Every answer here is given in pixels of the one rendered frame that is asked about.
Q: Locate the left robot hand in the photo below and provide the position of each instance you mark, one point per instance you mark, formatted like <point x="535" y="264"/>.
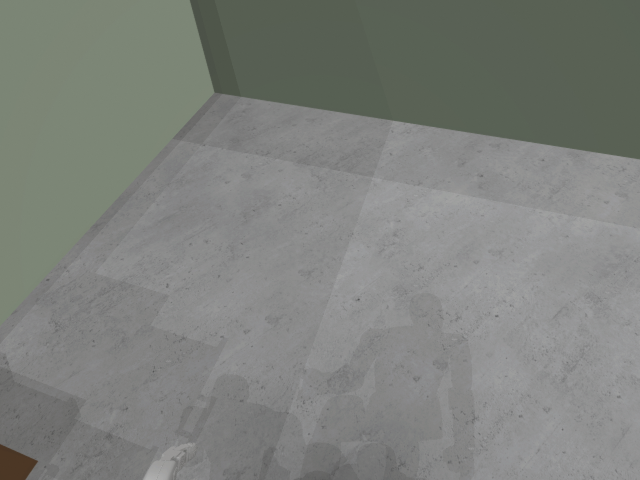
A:
<point x="172" y="461"/>

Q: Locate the cabinet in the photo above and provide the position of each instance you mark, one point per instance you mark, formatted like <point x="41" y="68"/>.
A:
<point x="14" y="465"/>

